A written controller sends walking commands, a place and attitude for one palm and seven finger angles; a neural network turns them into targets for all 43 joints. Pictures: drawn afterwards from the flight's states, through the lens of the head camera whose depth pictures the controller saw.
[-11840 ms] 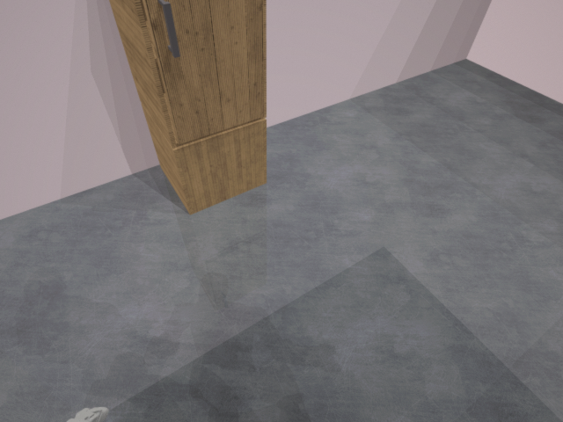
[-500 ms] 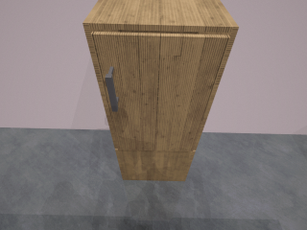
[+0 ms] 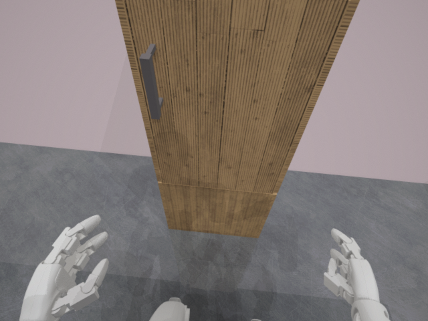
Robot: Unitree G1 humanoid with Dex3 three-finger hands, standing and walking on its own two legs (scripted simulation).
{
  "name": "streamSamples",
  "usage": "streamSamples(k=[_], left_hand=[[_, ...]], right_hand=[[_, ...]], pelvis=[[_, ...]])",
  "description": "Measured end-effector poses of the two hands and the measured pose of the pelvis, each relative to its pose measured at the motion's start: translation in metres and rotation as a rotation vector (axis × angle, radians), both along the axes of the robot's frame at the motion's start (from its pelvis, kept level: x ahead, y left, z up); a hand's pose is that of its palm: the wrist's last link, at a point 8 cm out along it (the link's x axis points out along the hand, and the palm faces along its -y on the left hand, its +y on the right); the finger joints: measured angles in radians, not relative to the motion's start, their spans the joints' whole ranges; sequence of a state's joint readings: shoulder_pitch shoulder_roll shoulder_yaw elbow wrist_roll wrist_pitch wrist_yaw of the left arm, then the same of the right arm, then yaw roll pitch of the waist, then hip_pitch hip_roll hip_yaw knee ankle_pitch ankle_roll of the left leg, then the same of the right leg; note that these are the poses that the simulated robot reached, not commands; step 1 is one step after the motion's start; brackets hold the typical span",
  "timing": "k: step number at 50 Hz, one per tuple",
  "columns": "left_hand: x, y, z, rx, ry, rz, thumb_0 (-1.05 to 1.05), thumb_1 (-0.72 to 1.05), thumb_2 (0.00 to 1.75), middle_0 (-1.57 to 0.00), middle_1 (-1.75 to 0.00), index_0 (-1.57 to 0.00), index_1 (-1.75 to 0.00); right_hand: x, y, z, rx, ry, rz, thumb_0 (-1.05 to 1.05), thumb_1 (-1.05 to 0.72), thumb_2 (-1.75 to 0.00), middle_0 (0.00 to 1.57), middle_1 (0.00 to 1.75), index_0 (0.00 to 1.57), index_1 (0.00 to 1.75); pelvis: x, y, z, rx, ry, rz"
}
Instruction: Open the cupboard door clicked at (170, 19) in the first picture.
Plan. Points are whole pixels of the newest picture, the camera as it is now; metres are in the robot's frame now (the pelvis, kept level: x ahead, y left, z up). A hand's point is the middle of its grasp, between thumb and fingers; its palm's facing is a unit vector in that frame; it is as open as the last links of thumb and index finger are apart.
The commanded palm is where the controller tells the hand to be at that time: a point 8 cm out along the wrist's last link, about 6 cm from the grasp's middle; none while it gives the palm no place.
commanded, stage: raise the hand with hooked fingers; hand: left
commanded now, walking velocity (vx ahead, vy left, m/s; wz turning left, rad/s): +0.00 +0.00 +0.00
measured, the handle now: (153, 83) +0.54 +0.19 +0.15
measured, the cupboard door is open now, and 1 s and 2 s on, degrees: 0 0 0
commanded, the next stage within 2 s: move the hooked fingers beside the handle in 1.70 s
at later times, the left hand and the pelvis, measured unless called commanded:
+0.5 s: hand (67, 233) +0.22 +0.25 +0.09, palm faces +0.01 -1.00 -0.05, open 11.5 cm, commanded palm +0.20 +0.31 +0.10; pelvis +0.00 +0.01 +0.03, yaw +0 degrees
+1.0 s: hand (28, 188) +0.26 +0.31 +0.14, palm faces +0.03 -1.00 -0.04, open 13.8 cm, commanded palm +0.24 +0.35 +0.15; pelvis +0.00 +0.04 +0.05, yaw +1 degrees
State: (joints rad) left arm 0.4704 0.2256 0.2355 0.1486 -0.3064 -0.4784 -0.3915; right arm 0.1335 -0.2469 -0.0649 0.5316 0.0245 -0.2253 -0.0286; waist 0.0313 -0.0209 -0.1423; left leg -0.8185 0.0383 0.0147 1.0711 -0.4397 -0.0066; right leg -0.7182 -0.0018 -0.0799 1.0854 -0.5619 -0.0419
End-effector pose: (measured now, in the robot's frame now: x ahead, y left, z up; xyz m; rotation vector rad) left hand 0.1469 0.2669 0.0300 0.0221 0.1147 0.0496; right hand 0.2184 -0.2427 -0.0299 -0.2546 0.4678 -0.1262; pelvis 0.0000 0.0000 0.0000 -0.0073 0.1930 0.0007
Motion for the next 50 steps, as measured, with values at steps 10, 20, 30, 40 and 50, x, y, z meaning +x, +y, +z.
streamSamples(k=[10, 20, 30, 40, 50], left_hand=[[0.020, 0.013, 0.034, 0.057, -0.117, -0.036, 0.01, 0.40, 0.69, -0.24, -0.62, -0.23, -0.62], [0.053, 0.032, 0.060, 0.033, -0.053, -0.039, 0.01, 0.17, 0.59, -0.26, -0.77, -0.25, -0.77], [0.064, 0.049, 0.066, 0.027, -0.086, -0.050, 0.00, -0.07, 0.49, -0.27, -0.92, -0.27, -0.92], [0.081, 0.074, 0.093, 0.021, -0.121, -0.033, 0.00, -0.30, 0.39, -0.29, -1.07, -0.28, -1.07], [0.095, 0.094, 0.114, 0.017, -0.122, -0.021, -0.01, -0.46, 0.32, -0.30, -1.18, -0.29, -1.18]], right_hand=[[-0.028, 0.009, -0.033, 0.009, 0.125, 0.027, 0.01, -0.90, -0.90, 0.21, 0.30, 0.20, 0.30], [-0.092, -0.002, -0.027, 0.031, 0.234, -0.103, 0.02, -0.90, -0.90, 0.21, 0.30, 0.20, 0.30], [-0.092, 0.000, -0.005, -0.045, 0.220, -0.105, 0.02, -0.90, -0.90, 0.21, 0.30, 0.20, 0.30], [-0.054, 0.042, 0.019, -0.006, 0.107, -0.019, 0.01, -0.90, -0.90, 0.21, 0.30, 0.20, 0.30], [-0.045, 0.064, 0.026, 0.006, 0.107, 0.028, 0.01, -0.90, -0.90, 0.21, 0.30, 0.20, 0.30]], pelvis=[[-0.006, -0.012, -0.002, -0.035, -0.012, 0.035], [-0.001, 0.001, 0.022, -0.014, -0.028, -0.003], [0.000, 0.021, 0.030, -0.025, -0.054, -0.002], [0.002, 0.035, 0.040, -0.036, -0.096, 0.007], [0.001, 0.042, 0.048, -0.038, -0.128, 0.016]])
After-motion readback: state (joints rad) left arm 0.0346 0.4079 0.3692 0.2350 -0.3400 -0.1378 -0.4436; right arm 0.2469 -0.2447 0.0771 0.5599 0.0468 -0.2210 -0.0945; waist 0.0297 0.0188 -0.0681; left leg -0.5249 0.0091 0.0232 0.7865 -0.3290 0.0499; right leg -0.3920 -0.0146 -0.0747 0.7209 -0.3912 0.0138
